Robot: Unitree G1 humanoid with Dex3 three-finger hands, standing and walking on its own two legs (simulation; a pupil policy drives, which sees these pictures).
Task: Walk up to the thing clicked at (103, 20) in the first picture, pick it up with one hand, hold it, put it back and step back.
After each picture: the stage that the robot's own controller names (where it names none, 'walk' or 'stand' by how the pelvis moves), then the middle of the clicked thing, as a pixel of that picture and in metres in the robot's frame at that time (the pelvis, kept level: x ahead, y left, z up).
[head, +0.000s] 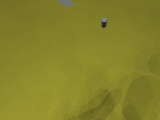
stand; (104, 22) +1.84 -0.25 -0.72
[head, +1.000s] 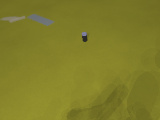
walk; (84, 37) +1.70 +0.15 -0.68
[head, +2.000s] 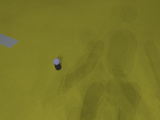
walk; (57, 64) +1.09 +0.39 -0.71
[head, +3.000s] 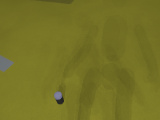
walk; (59, 98) +0.70 +0.33 -0.71
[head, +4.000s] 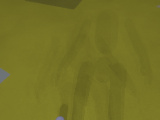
walk; out of the picture +0.47 +0.25 -0.72
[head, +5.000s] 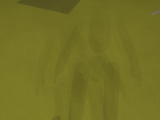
stand; out of the picture +0.38 +0.24 -0.72
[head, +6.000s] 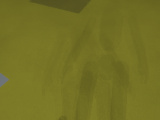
stand; out of the picture +0.38 +0.23 -0.72
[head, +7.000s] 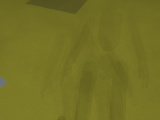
stand; out of the picture +0.38 +0.25 -0.73
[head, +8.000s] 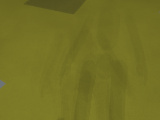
stand; out of the picture +0.36 +0.26 -0.73
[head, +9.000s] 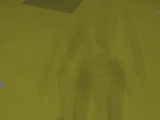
go down; out of the picture +0.36 +0.25 -0.73
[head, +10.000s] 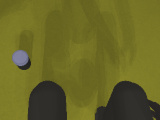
go down; (22, 60) +0.44 +0.27 -0.34
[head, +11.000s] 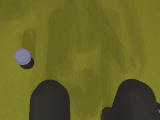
go down; (25, 59) +0.44 +0.28 -0.30
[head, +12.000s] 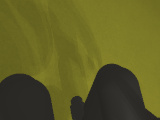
close in; out of the picture +0.43 +0.31 -0.22
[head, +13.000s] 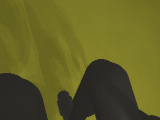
close; out of the picture +0.42 +0.32 -0.22
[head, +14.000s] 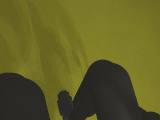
lift; out of the picture +0.41 +0.31 -0.23
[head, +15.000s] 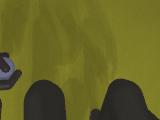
lift; (3, 73) +0.35 +0.28 -0.12
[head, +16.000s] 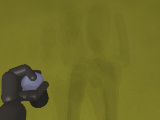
hold; (36, 91) +0.33 +0.19 +0.02
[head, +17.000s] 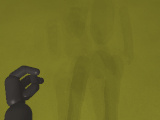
hold; out of the picture +0.15 +0.16 -0.60
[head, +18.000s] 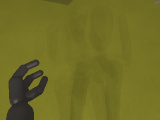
hold; out of the picture +0.11 +0.26 -0.70
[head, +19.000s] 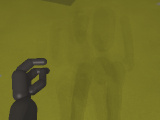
stand; out of the picture +0.02 +0.47 -0.70
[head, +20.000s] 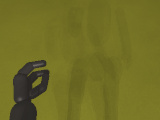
stand; out of the picture -0.08 +0.66 -0.68
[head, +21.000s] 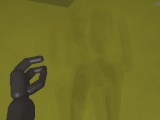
hold; out of the picture -0.18 +0.87 -0.69
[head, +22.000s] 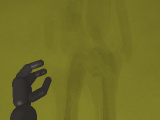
stand; out of the picture -0.26 +1.07 -0.66
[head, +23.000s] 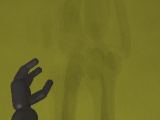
stand; out of the picture -0.35 +1.27 -0.63
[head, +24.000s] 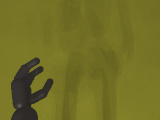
stand; out of the picture -0.45 +1.46 -0.61
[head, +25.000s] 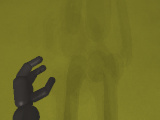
stand; out of the picture -0.54 +1.66 -0.62
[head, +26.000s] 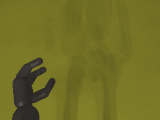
stand; out of the picture -0.63 +1.86 -0.63
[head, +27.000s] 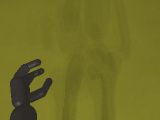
stand; out of the picture -0.73 +2.05 -0.64
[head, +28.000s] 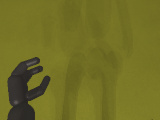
stand; out of the picture -0.81 +2.25 -0.63
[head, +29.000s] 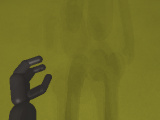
close; out of the picture -0.90 +2.44 -0.62
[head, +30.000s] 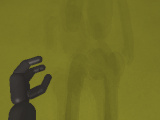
close; out of the picture -1.00 +2.63 -0.63
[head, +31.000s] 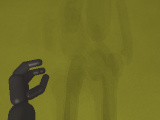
close; out of the picture -1.08 +2.82 -0.63
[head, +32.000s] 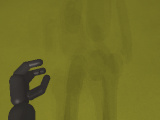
close; out of the picture -1.17 +3.01 -0.64
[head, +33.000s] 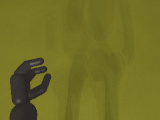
close; out of the picture -1.25 +3.20 -0.63
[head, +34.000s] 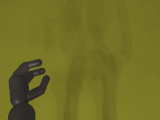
close; out of the picture -1.34 +3.39 -0.63
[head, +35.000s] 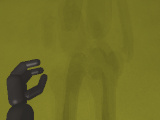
close; out of the picture -1.42 +3.58 -0.63
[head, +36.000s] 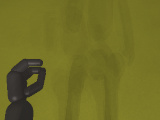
close; out of the picture -1.50 +3.77 -0.64
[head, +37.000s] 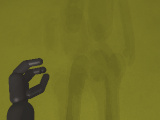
close; out of the picture -1.61 +3.94 -0.63
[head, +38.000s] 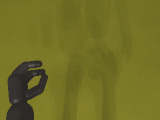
close; out of the picture -1.70 +4.12 -0.62
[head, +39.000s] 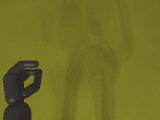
close; out of the picture -1.76 +4.32 -0.64
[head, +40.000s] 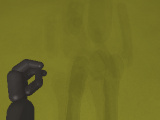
close; out of the picture -1.83 +4.50 -0.66
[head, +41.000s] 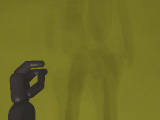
close; out of the picture -1.92 +4.68 -0.65
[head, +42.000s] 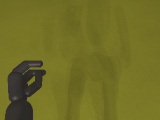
close; out of the picture -2.01 +4.85 -0.67
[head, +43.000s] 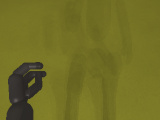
close; out of the picture -2.08 +5.04 -0.66
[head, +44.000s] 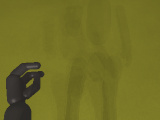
close; out of the picture -2.13 +5.22 -0.66
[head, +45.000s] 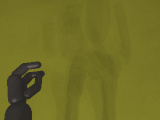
close; out of the picture -2.23 +5.39 -0.67
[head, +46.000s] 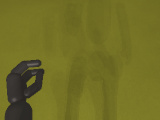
close; out of the picture -2.28 +5.57 -0.65
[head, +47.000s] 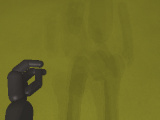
close; out of the picture -2.36 +5.75 -0.65
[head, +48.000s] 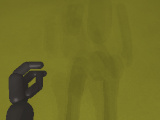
close; out of the picture -2.44 +5.92 -0.66
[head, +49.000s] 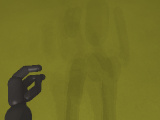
close; out of the picture -2.56 +6.07 -0.67
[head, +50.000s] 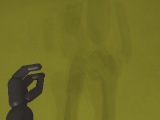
close; out of the picture -2.58 +6.27 -0.66
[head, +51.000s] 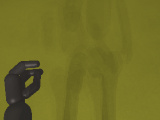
close; out of the picture -2.66 +6.43 -0.65
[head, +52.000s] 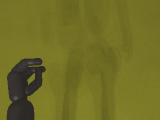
close; out of the picture -2.79 +6.57 -0.63
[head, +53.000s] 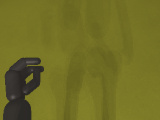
close; out of the picture -2.80 +6.75 -0.65
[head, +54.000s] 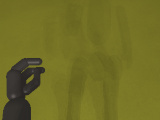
close; out of the picture -2.86 +6.93 -0.67
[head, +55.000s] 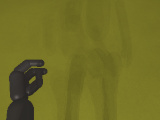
close; out of the picture -2.96 +7.08 -0.66
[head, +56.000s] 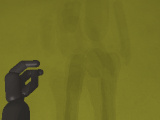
close; out of the picture -3.03 +7.24 -0.67
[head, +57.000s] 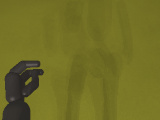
close; out of the picture -3.04 +7.43 -0.67
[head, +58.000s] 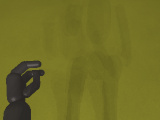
close; out of the picture -3.11 +7.58 -0.67
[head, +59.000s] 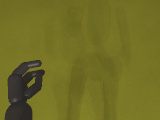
close; out of the picture -3.20 +7.73 -0.67
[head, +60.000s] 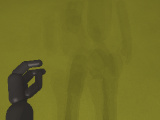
close; out of the picture -3.25 +7.89 -0.66
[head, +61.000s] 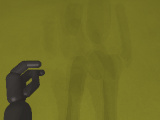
close; out of the picture -3.34 +8.03 -0.67
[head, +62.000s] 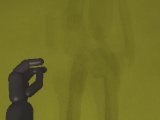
close; out of the picture -3.40 +8.19 -0.65
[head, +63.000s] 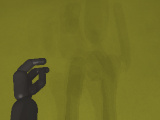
close; out of the picture -3.54 +8.31 -0.66
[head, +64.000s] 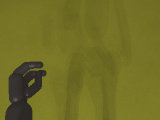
close; out of the picture -3.58 +8.47 -0.66
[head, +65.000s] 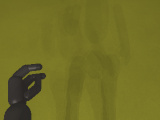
close; out of the picture -3.59 +8.63 -0.68
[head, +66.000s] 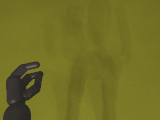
close; out of the picture -3.59 +8.81 -0.68
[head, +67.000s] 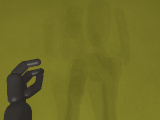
close; out of the picture -3.65 +8.95 -0.67
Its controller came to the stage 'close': yes
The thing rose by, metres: 0.71
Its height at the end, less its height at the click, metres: -0.02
